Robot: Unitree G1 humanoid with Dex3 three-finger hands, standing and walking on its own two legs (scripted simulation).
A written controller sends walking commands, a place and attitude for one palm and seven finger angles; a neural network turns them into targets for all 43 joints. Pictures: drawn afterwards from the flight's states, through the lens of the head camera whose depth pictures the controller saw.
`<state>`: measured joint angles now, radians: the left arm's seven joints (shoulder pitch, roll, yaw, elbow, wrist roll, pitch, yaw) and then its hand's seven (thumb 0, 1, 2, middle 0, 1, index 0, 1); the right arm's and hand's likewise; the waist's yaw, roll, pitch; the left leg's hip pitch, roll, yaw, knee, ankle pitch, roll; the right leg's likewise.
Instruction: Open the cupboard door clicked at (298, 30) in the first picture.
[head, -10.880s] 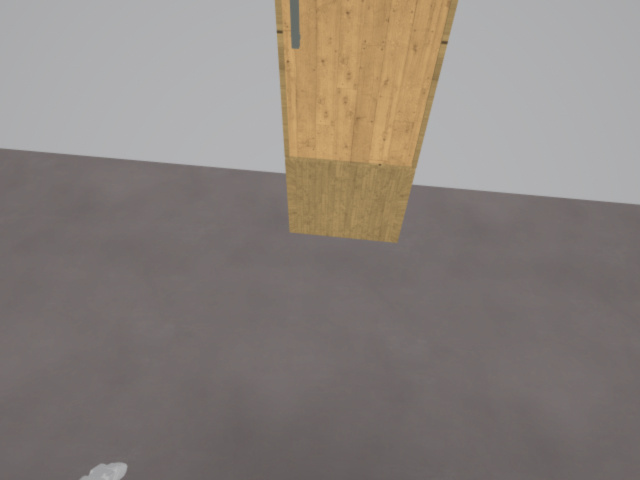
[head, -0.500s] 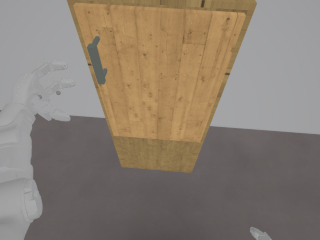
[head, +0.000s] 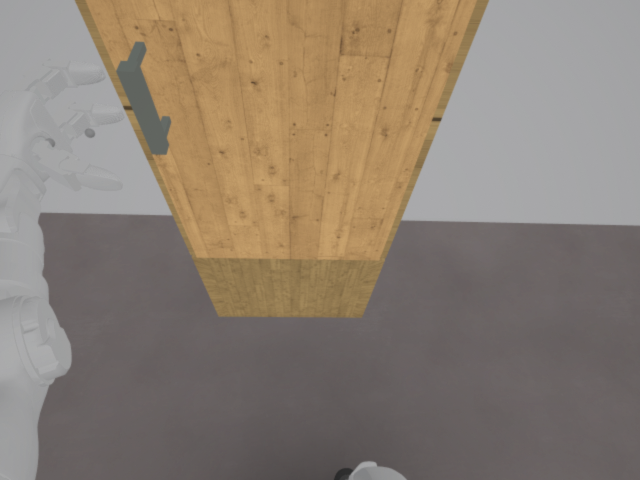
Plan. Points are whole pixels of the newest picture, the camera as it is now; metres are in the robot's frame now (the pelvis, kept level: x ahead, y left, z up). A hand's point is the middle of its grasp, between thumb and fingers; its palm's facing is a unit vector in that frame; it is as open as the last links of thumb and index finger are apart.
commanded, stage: move the hooked fingers beside the handle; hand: left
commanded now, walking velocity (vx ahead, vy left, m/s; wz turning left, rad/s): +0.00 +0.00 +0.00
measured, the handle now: (149, 101) +0.56 +0.19 +0.13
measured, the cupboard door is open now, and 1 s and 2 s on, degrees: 0 0 0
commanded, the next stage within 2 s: slide the fingers in behind the handle in 0.96 s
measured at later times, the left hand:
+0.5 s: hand (96, 124) +0.51 +0.24 +0.13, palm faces -0.07 -1.00 -0.01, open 14.0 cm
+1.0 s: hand (95, 127) +0.51 +0.24 +0.13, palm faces -0.06 -1.00 -0.01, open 14.0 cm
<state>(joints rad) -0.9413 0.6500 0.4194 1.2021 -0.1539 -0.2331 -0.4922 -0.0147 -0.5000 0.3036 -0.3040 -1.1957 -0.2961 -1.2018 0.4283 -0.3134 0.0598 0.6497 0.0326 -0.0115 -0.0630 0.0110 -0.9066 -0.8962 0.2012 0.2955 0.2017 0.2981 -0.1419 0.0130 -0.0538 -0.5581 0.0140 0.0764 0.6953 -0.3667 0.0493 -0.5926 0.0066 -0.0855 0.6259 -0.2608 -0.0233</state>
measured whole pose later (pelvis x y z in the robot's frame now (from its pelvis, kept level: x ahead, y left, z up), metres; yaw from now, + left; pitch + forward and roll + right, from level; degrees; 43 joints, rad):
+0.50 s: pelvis +0.01 +0.00 -0.01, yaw -1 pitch +17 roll -3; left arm -0.98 0.71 0.45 1.23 -0.12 -0.23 -0.48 -0.01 -0.50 0.30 -0.30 -1.20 -0.30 -1.20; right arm 0.45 -0.31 0.06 0.61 0.02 0.06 -0.05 0.01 -0.91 -0.90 0.20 0.30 0.20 0.30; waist -0.17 0.02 -0.07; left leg -0.63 0.03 0.07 0.74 -0.40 0.05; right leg -0.66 0.02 -0.09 0.65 -0.28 -0.02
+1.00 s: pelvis +0.01 +0.00 -0.01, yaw +0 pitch +16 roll -3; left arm -0.96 0.68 0.43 1.21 -0.13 -0.23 -0.47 -0.01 -0.50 0.30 -0.30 -1.20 -0.30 -1.20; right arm 0.41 -0.30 0.06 0.60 0.03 0.07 -0.05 0.01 -0.91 -0.90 0.20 0.30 0.20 0.30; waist -0.16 0.02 -0.07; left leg -0.62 0.03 0.07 0.75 -0.41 0.05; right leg -0.64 0.02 -0.09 0.65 -0.29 -0.02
